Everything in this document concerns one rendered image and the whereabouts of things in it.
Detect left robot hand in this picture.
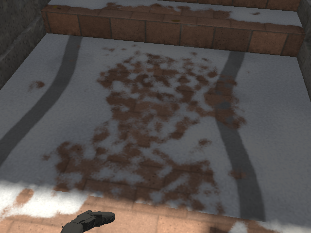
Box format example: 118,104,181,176
61,210,115,233

